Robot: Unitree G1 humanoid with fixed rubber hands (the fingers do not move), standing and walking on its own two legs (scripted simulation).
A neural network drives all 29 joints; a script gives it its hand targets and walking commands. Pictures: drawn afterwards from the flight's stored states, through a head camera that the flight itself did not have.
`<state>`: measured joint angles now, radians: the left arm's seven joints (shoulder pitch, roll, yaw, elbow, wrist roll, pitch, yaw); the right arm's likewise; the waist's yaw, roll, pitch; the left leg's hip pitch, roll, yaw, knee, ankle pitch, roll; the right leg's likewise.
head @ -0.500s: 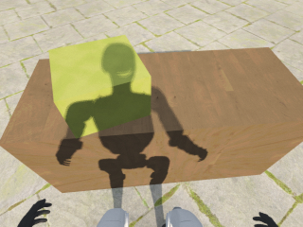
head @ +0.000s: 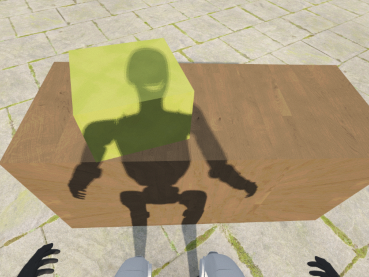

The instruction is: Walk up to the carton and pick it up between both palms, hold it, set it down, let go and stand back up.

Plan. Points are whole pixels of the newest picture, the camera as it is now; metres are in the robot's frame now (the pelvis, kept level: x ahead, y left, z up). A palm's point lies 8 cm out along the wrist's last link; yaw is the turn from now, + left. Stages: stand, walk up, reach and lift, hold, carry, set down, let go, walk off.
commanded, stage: walk up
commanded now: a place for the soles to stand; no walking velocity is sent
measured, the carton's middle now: (131, 96) +0.60 +0.17 -0.01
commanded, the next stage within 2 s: none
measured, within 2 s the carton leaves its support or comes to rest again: neither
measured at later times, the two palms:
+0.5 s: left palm out of the picture +0.09 +0.46 -0.07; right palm (284, 259) +0.17 -0.23 -0.10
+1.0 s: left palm out of the picture +0.23 +0.46 -0.09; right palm (252, 214) +0.28 -0.18 -0.11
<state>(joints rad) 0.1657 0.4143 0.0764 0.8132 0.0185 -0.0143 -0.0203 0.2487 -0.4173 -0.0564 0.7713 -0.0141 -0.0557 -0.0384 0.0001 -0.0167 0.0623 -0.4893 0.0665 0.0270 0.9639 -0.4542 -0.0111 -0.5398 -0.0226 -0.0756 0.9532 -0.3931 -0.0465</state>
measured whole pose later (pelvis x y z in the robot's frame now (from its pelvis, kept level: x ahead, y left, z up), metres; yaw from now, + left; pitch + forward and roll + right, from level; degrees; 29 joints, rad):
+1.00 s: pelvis +0.15 +0.13 -0.01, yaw +2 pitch -1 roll -1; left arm 0.21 0.39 0.07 0.88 0.02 -0.09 0.04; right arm 0.19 -0.45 -0.06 0.77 -0.02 -0.04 0.01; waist 0.00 0.08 0.06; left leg -0.48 0.03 0.04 1.07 -0.57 0.03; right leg -0.55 -0.06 -0.06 1.04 -0.47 -0.01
